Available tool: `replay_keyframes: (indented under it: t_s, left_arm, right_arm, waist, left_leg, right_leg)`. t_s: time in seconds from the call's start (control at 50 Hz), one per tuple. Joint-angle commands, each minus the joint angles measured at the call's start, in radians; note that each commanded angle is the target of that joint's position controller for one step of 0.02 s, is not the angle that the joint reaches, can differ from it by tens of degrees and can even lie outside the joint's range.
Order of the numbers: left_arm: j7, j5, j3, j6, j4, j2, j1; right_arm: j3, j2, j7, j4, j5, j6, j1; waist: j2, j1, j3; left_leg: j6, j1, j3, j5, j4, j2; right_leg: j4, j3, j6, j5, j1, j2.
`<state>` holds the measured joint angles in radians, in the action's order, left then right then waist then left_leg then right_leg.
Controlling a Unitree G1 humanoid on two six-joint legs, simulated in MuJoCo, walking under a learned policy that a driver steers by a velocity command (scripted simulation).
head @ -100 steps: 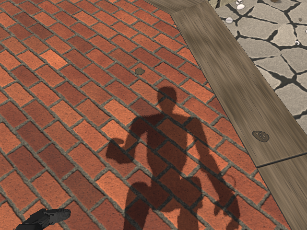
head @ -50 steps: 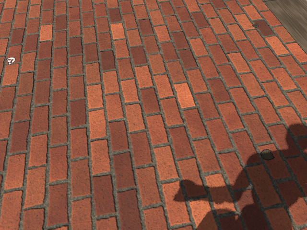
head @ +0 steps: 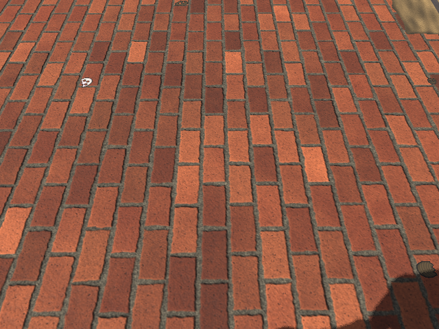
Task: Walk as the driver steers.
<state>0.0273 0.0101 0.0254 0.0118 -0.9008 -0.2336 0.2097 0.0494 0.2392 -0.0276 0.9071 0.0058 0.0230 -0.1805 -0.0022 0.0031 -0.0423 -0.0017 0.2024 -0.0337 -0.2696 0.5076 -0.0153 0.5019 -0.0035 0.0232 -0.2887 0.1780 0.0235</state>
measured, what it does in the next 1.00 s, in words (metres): stands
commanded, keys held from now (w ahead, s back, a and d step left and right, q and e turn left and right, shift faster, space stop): no key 0.78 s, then w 0.14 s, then no key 0.08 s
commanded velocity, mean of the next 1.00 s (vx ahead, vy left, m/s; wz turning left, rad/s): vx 0.03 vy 0.00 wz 0.00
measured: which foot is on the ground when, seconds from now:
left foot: down 0.00-1.00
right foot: down 0.00-1.00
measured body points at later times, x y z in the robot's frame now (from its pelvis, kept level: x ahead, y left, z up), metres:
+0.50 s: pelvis +0.00 +0.00 +0.00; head +0.01 +0.00 +0.45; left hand +0.04 +0.25 -0.15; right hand +0.05 -0.26 -0.15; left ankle +0.00 +0.12 -0.74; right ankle -0.01 -0.13 -0.74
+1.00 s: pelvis +0.02 -0.01 -0.01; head +0.03 -0.01 +0.44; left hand +0.02 +0.24 -0.16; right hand +0.02 -0.26 -0.16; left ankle +0.00 +0.12 -0.74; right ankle -0.01 -0.13 -0.74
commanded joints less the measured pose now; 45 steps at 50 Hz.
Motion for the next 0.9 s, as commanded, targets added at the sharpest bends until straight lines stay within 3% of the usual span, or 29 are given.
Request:
replay_keyframes:
  t_s: [0.02,0.36,0.78,0.82,0.86,0.9]
  left_arm:
    - [0.005,-0.001,0.025,0.009,0.025,-0.119,0.005]
    - [0.013,-0.005,0.013,0.003,-0.083,-0.100,0.039]
    - [0.017,-0.008,-0.001,0.001,-0.154,-0.069,0.103]
    - [0.021,-0.014,0.000,-0.004,-0.169,-0.065,0.128]
    - [0.026,-0.021,0.007,-0.001,-0.153,-0.085,0.115]
    - [0.020,-0.027,0.006,0.021,-0.142,-0.073,0.123]
  right_arm:
    - [0.020,0.101,-0.006,-0.019,-0.001,-0.014,0.018]
    - [0.007,0.090,-0.015,0.120,-0.006,-0.016,-0.009]
    - [-0.013,0.065,-0.016,0.185,-0.007,-0.018,-0.054]
    - [-0.012,0.063,-0.019,0.198,-0.013,-0.015,-0.081]
    - [-0.004,0.083,-0.021,0.186,-0.020,-0.021,-0.083]
    - [-0.005,0.072,-0.015,0.175,-0.025,-0.046,-0.092]
  waist:
    - [0.009,0.004,0.023]
    - [0.002,-0.001,0.007]
    - [0.004,-0.003,-0.007]
    - [0.004,-0.004,0.003]
    - [0.004,-0.007,-0.077]
    - [0.010,-0.006,-0.118]
  left_leg:
    - [-0.017,-0.019,-0.043,0.153,-0.083,0.040]
    - [-0.015,-0.021,-0.024,0.161,-0.095,0.034]
    - [-0.012,-0.002,-0.008,0.142,-0.102,0.028]
    - [-0.026,0.010,0.014,-0.134,-0.095,0.001]
    - [-0.060,0.106,-0.007,-0.423,-0.090,0.006]
    - [-0.088,0.140,-0.054,-0.450,-0.092,0.041]
  right_leg:
    - [-0.093,-0.027,-0.015,0.126,0.031,0.028]
    - [-0.106,-0.012,-0.016,0.132,0.032,0.007]
    - [-0.108,-0.007,-0.021,0.120,0.047,-0.002]
    - [-0.096,0.015,-0.036,-0.133,0.057,-0.030]
    - [-0.083,-0.010,-0.072,-0.399,0.142,-0.023]
    - [-0.074,-0.053,-0.099,-0.423,0.183,0.005]
Keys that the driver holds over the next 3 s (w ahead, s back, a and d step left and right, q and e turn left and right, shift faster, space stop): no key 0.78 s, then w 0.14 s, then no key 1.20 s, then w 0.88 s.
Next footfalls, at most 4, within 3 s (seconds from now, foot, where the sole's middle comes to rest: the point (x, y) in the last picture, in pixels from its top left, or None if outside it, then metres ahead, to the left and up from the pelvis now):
2.84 right None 0.43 -0.12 -0.77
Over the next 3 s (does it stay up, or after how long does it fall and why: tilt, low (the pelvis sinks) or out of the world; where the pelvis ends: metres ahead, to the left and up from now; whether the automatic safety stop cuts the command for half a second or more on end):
stays up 0.33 -0.04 0.00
